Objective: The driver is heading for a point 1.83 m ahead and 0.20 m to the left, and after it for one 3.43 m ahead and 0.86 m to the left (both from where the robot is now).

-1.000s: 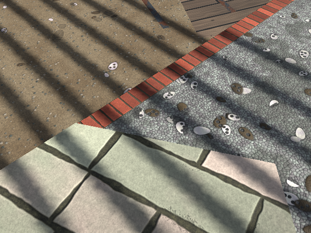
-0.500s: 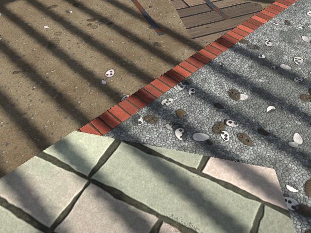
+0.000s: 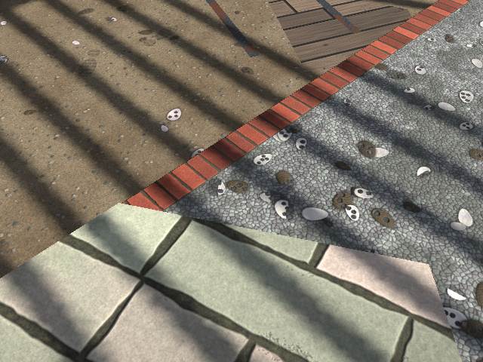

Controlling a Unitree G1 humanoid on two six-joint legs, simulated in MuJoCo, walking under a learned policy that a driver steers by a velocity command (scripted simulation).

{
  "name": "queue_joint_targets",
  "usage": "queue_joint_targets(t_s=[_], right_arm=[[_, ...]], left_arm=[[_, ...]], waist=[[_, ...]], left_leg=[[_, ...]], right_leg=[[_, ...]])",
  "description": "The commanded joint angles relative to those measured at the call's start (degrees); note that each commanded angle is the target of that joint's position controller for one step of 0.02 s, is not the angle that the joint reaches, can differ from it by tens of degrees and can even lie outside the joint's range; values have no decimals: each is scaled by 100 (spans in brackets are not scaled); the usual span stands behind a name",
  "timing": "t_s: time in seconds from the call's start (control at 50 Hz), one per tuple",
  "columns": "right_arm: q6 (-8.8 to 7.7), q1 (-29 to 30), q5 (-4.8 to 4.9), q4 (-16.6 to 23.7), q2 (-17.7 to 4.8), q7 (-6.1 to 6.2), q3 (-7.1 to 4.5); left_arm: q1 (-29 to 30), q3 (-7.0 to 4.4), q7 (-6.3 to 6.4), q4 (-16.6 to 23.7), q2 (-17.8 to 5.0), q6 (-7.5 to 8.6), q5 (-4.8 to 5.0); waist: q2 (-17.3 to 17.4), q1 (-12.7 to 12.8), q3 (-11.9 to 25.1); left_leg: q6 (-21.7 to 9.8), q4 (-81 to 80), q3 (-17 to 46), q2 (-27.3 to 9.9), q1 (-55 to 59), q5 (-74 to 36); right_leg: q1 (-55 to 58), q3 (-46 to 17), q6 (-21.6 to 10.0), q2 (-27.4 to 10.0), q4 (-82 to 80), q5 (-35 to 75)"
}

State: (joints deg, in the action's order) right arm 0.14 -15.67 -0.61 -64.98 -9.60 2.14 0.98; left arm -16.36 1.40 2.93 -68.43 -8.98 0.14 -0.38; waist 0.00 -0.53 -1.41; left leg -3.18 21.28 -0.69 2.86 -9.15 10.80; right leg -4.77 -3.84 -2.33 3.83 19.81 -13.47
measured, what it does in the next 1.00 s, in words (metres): walks ahead: left foot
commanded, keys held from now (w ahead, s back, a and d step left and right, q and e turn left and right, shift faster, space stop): no key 0.22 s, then w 0.78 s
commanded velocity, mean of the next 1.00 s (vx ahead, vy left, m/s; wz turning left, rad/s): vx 0.28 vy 0.00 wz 0.00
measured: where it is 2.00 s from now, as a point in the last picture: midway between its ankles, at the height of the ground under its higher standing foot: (257, 263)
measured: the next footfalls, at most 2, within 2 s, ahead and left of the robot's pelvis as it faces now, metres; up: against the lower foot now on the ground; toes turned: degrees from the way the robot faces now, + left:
left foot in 0.96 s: +0.42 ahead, +0.05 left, +0.00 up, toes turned +3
right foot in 1.50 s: +0.73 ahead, -0.13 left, +0.00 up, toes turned -4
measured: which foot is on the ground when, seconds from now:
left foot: down 0.00-0.54, up 0.56-0.94, down 0.96-1.00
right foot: down 0.00-0.98, up 1.00-1.00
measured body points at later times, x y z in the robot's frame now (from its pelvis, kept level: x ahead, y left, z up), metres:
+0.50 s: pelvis +0.04 -0.01 -0.01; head +0.04 -0.02 +0.44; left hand +0.03 +0.21 -0.16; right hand -0.03 -0.24 -0.17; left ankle +0.01 +0.08 -0.75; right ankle +0.00 -0.10 -0.73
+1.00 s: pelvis +0.28 -0.01 -0.03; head +0.32 -0.01 +0.42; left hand +0.17 +0.21 -0.17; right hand +0.45 -0.25 -0.15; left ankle +0.38 +0.04 -0.75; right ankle +0.05 -0.11 -0.70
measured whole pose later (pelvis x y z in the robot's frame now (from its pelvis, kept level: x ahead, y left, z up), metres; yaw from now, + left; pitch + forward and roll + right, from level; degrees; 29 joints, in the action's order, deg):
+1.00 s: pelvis +0.28 -0.01 -0.03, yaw -1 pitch +0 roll +0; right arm -4.1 -1.1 -1.9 -51.6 -11.2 -0.5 -2.6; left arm -28.4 -1.0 0.9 -64.5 -9.1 5.4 -0.4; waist -0.6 1.9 -4.1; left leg -7.2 34.1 -7.5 2.5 -26.6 7.3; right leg -0.2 0.1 -4.0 1.8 45.6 -26.5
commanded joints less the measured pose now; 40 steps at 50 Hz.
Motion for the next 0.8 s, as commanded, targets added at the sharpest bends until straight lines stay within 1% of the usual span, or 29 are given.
queue_joint_targets(t_s=[0.02, 0.22, 0.24, 0.26, 0.3, 0.32, 0.34, 0.36, 0.38, 0.4, 0.42, 0.44, 0.46, 0.48, 0.5, 0.52, 0.54, 0.56, 0.58, 0.6, 0.62, 0.64, 0.68, 0.7, 0.74, 0.8], right_arm=[[-28, -323, 0, 45, -470, 18, -67], [-41, -451, 0, -28, -377, 29, -63], [-38, -488, -5, -41, -360, 26, -61], [-24, -476, -12, -32, -418, 21, -88], [21, -501, -22, 22, -600, 0, -186], [36, -586, -33, 42, -632, -20, -221], [34, -740, -37, 40, -632, -35, -245], [15, -947, -39, 9, -650, -43, -273], [-7, -1165, -51, -41, -725, -46, -323], [-25, -1275, -62, -59, -799, -50, -374], [-53, -1226, -66, -17, -853, -61, -412], [-90, -1107, -70, 46, -886, -79, -436], [-122, -961, -59, 110, -888, -95, -451], [-144, -765, -25, 176, -885, -105, -461], [-157, -529, 20, 257, -847, -116, -465], [-169, -314, 41, 347, -804, -126, -469], [-211, -107, 29, 469, -715, -132, -454], [-286, 209, 44, 696, -399, -168, -355], [-347, 272, -45, 895, -293, -210, -321], [-367, 434, -215, 912, -675, -248, -405], [-400, 391, -202, 881, -556, -296, -394], [-432, 314, -152, 834, -457, -341, -378], [-411, 394, -149, 862, -503, -417, -412], [-377, 454, -150, 897, -488, -430, -419], [-320, 805, -137, 1074, -427, -430, -405], [-280, 1628, -87, 1446, -280, -425, -312]], left_arm=[[-396, -48, 16, 21, -424, 22, -1], [-541, -38, 25, 16, -335, 35, -2], [-602, -30, 24, 5, -302, 35, -11], [-624, -46, 22, 16, -328, 30, -27], [-667, -108, -1, 97, -417, 9, -60], [-619, -124, -28, 171, -415, 8, -98], [-539, -120, -57, 262, -349, 29, -127], [-435, -99, -89, 363, -227, 77, -152], [-333, -78, -125, 458, -116, 140, -177], [-206, -88, -157, 554, -146, 202, -194], [-95, -121, -189, 643, -250, 256, -191], [-68, -145, -225, 706, -293, 302, -176], [-120, -158, -259, 738, -277, 339, -160], [-267, -160, -280, 736, -206, 370, -136], [-525, -162, -282, 661, -122, 398, -100], [-943, -183, -266, 505, -80, 416, -63], [-1412, -238, -233, 357, -192, 431, -68], [-2039, -354, -166, 278, -624, 468, -120], [-2556, -510, -161, 141, -1124, 434, -94], [-2275, -495, -150, 190, -934, 398, -120], [-1905, -457, -170, 341, -778, 421, -112], [-1612, -436, -181, 454, -703, 463, -102], [-1397, -376, -170, 535, -559, 549, -72], [-1459, -358, -167, 513, -526, 579, -63], [-1611, -323, -167, 460, -488, 614, -52], [-1613, -288, -165, 479, -512, 621, -62]], waist=[[7, -1, -291], [0, -1, -313], [13, 2, -200], [46, 5, -254], [155, 8, -418], [196, -38, -641], [268, -106, -830], [408, -183, -899], [615, -248, -847], [665, -280, -784], [572, -256, -766], [493, -186, -736], [466, -86, -717], [498, 64, -745], [486, 240, -766], [404, 432, -752], [143, 611, -701], [-825, 884, -536], [-1642, 928, -561], [-775, 714, -879], [-363, 487, -913], [-233, 313, -863], [-264, 143, -724], [-338, 114, -639], [-411, 111, -594], [-533, 204, -735]], left_leg=[[-71, -372, 755, -781, 44, -381], [-81, -339, 755, -766, 31, -444], [-86, -391, 757, -725, 77, 8], [-109, -401, 770, -664, 21, 565], [-318, -317, 906, -592, -232, 2162], [-463, -357, 1137, -685, -383, 2841], [-623, -457, 1471, -864, -381, 3291], [-807, -646, 1922, -1135, -212, 3542], [-1017, -953, 2470, -1496, 21, 3669], [-1192, -1223, 2861, -1805, 85, 3650], [-1262, -1365, 2986, -1943, -32, 3492], [-1254, -1412, 2925, -1961, -165, 3288], [-1183, -1408, 2718, -1897, -333, 3089], [-1069, -1332, 2404, -1757, -624, 2909], [-915, -1167, 1981, -1500, -1042, 2695], [-770, -832, 1560, -1188, -1556, 2520], [-624, -237, 1159, -887, -2190, 2313], [-350, 1196, 410, -307, -2998, 2035], [-231, 2672, -342, 60, -3733, 2012], [-256, 3492, -68, -282, -3930, 1866], [-252, 3778, 66, -436, -3901, 1474], [-200, 3864, 110, -561, -3762, 1078], [-56, 3759, 2, -648, -3554, 572], [-1, 3745, -114, -595, -3501, 423], [72, 3504, -326, -515, -3438, 183], [87, 2399, -595, -380, -2949, -239]], right_leg=[[-467, -537, -147, -706, -307, 692], [-493, -515, -142, -715, -254, 711], [-463, -497, -158, -671, -293, 338], [-545, -456, -194, -585, -249, -128], [-890, -351, -362, -354, 123, -1509], [-1244, -380, -442, -305, 306, -2043], [-1624, -377, -487, -266, 553, -2261], [-1935, -239, -481, -206, 900, -2092], [-2126, 61, -430, -128, 1339, -1618], [-2165, 319, -372, -162, 1675, -1228], [-2139, 373, -336, -280, 1914, -1103], [-2049, 378, -317, -349, 2027, -1157], [-1868, 397, -311, -392, 1979, -1203], [-1494, 471, -323, -397, 1629, -1132], [-844, 611, -338, -296, 1102, -843], [-15, 705, -354, -108, 601, -595], [831, 406, -404, -189, 246, -598], [1498, -1261, -652, -1272, -684, -1741], [1716, -3030, -1152, -2365, -1345, -2468], [1328, -3002, -1287, -2461, -1197, -2175], [1103, -2577, -1207, -2266, -1186, -1684], [984, -2133, -1087, -2053, -1258, -1112], [888, -1393, -915, -1729, -1362, 31], [904, -1097, -881, -1614, -1310, 783], [822, -616, -846, -1448, -1190, 2030], [378, -183, -801, -1249, -1189, 2775]])
Over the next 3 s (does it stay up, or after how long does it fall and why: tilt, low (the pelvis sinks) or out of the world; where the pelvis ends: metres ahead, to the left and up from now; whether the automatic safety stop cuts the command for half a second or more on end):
stays up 1.36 -0.05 -0.01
